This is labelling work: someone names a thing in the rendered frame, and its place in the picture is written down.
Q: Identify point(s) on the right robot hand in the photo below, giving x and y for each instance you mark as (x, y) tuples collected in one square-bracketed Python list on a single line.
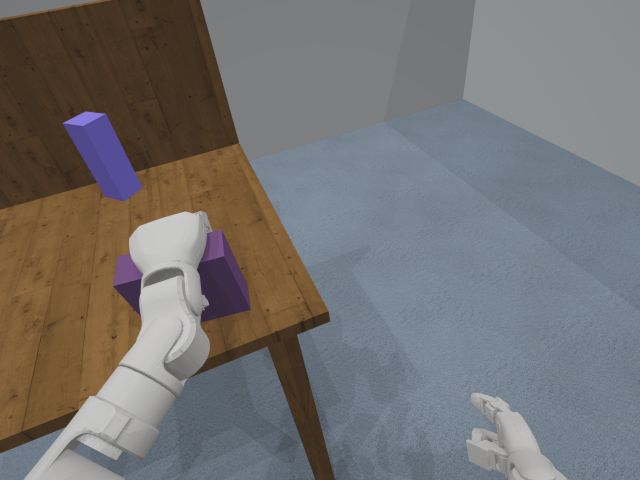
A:
[(491, 451)]

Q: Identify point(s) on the left robot hand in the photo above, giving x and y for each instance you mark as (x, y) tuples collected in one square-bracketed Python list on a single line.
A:
[(180, 237)]

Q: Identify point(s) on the left robot upper arm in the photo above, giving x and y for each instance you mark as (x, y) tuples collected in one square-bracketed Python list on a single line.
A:
[(72, 466)]

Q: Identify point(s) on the table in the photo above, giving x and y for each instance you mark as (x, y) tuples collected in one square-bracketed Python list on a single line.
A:
[(149, 65)]

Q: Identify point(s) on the left robot forearm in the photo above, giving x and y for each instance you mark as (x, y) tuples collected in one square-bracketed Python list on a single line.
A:
[(125, 414)]

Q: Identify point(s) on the sponge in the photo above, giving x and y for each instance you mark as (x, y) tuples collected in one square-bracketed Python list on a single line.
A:
[(222, 281)]

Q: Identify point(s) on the right robot forearm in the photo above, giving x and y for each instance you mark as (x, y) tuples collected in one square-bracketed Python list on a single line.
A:
[(531, 465)]

